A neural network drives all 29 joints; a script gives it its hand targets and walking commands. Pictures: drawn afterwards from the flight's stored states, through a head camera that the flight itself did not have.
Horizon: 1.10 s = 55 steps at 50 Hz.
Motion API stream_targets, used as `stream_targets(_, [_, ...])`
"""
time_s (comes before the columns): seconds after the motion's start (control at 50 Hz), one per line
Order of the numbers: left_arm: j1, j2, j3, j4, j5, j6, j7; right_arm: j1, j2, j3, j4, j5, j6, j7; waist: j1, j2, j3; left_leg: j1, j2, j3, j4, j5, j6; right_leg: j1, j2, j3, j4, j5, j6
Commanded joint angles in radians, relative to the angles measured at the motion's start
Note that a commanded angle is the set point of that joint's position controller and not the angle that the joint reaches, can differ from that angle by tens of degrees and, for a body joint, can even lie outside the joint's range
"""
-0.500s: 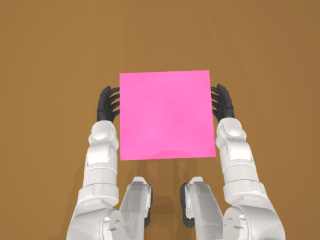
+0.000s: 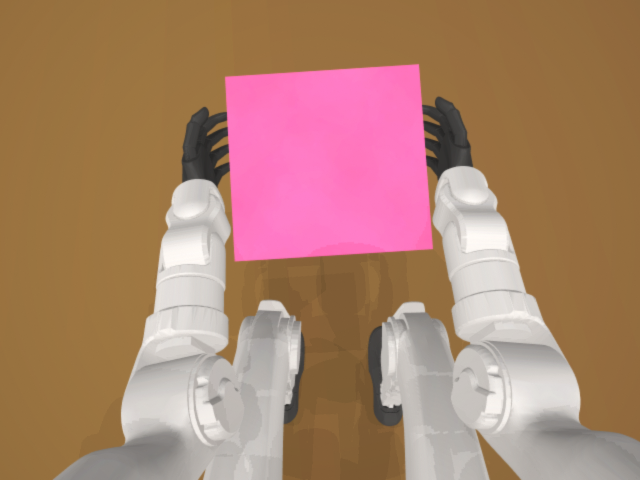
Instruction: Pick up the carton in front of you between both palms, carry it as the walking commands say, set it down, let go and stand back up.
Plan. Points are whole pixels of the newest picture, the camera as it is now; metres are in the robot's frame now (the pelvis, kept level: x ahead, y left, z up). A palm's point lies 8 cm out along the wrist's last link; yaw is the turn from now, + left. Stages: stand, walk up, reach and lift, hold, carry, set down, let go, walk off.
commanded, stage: set down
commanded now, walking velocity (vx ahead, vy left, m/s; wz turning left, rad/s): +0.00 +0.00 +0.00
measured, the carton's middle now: (326, 183) +0.46 +0.02 -0.17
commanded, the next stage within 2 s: none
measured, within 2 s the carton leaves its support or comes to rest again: rests again in 1.16 s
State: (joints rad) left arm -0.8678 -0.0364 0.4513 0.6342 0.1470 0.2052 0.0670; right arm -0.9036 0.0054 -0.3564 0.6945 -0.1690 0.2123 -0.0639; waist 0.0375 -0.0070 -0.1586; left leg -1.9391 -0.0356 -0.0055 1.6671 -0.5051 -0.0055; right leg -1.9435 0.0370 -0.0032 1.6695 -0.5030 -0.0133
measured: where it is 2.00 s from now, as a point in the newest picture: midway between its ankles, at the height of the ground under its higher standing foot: (335, 391)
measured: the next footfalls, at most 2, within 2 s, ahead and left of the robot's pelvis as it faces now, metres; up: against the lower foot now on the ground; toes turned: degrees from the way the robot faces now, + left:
none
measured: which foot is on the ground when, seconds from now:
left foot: down 0.00-1.00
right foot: down 0.00-1.00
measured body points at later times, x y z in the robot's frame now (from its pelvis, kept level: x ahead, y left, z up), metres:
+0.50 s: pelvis -0.02 +0.00 -0.11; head +0.32 +0.00 +0.18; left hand +0.49 +0.18 -0.26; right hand +0.52 -0.12 -0.26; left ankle +0.09 +0.11 -0.49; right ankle +0.09 -0.11 -0.49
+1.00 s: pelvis -0.02 +0.00 -0.15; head +0.33 +0.00 +0.13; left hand +0.50 +0.19 -0.31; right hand +0.53 -0.12 -0.32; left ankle +0.09 +0.12 -0.49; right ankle +0.09 -0.11 -0.49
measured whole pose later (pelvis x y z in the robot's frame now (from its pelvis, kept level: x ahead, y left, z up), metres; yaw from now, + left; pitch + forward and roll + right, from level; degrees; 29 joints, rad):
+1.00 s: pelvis -0.02 +0.00 -0.15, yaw +0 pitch +40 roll +1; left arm -1.26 0.16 0.33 0.94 -0.02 0.18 0.12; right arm -1.33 -0.22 -0.19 1.04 0.00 0.17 -0.11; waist 0.06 0.00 0.18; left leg -2.32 -0.05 0.01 2.18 -0.56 -0.02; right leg -2.33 0.04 -0.01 2.19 -0.56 -0.01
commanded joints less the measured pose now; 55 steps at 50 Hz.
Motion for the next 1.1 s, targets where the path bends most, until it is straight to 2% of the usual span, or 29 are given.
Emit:
stream_targets(0.0, [-0.607,-0.849,-0.527,0.011,-0.09,0.002,-0.178,-0.618,0.868,0.487,-0.027,0.09,-0.022,0.149,0.014,-0.023,-0.978,0.474,-0.142,0.033,-0.088,0.25,-0.036,0.53,0.143,-0.004,-0.089,0.237,0.034])
stream_targets(0.18, [-0.752,-0.816,-0.478,0.059,-0.094,0.025,-0.185,-0.761,0.833,0.439,0.044,0.098,0.001,0.16,0.021,-0.03,-0.942,0.355,-0.134,0.043,0.028,0.196,-0.029,0.402,0.137,-0.013,0.033,0.176,0.025])
stream_targets(0.36, [-0.853,-0.773,-0.47,0.089,-0.118,0.016,-0.211,-0.853,0.78,0.434,0.097,0.127,-0.008,0.179,0.029,-0.036,-0.905,0.263,-0.115,0.053,0.147,0.214,-0.027,0.322,0.12,-0.015,0.156,0.195,0.022])
stream_targets(0.5, [-0.931,-0.728,-0.519,0.079,-0.183,-0.005,-0.219,-0.933,0.73,0.494,0.089,0.191,-0.034,0.178,0.038,-0.04,-0.909,0.25,-0.099,0.06,0.249,0.262,-0.028,0.311,0.104,-0.018,0.259,0.242,0.021])
stream_targets(0.56, [-0.974,-0.727,-0.574,0.039,-0.235,-0.015,-0.217,-0.982,0.728,0.549,0.045,0.237,-0.047,0.174,0.039,-0.038,-0.995,0.299,-0.093,0.061,0.29,0.316,-0.028,0.354,0.1,-0.023,0.303,0.295,0.021])
stream_targets(0.58, [-0.959,-0.767,-0.592,0.041,-0.269,-0.019,-0.214,-1.005,0.737,0.572,0.014,0.253,-0.055,0.169,0.025,-0.042,-1.026,0.322,-0.097,0.061,0.298,0.339,-0.029,0.368,0.103,-0.03,0.309,0.31,0.021])
stream_targets(0.62, [-0.969,-0.78,-0.605,0.042,-0.299,-0.025,-0.21,-0.983,0.756,0.567,0.031,0.271,-0.064,0.164,0.022,-0.042,-1.042,0.325,-0.099,0.058,0.321,0.384,-0.033,0.392,0.106,-0.03,0.331,0.364,0.015])
stream_targets(0.7, [-0.913,-0.79,-0.568,0.123,-0.261,-0.014,-0.235,-0.889,0.768,0.515,0.132,0.224,-0.051,0.187,0.011,-0.027,-0.876,0.229,-0.102,0.051,0.335,0.343,-0.032,0.287,0.106,-0.026,0.346,0.322,0.006])
stream_targets(0.76, [-0.906,-0.786,-0.548,0.134,-0.246,-0.016,-0.24,-0.884,0.77,0.499,0.144,0.222,-0.054,0.2,0.013,-0.021,-0.813,0.191,-0.103,0.05,0.342,0.32,-0.029,0.234,0.105,-0.022,0.353,0.298,0.004])
stream_targets(0.88, [-0.936,-0.75,-0.519,0.15,-0.252,-0.041,-0.222,-0.932,0.735,0.485,0.158,0.247,-0.079,0.195,0.027,-0.031,-0.757,0.169,-0.101,0.046,0.354,0.299,-0.025,0.194,0.102,-0.017,0.368,0.271,0.003])
stream_targets(1.08, [-0.957,-0.708,-0.457,0.232,-0.248,-0.061,-0.229,-0.956,0.648,0.424,0.248,0.221,-0.099,0.189,0.007,-0.041,-0.642,0.102,-0.093,0.05,0.37,0.217,-0.021,0.167,0.092,-0.02,0.374,0.196,-0.006])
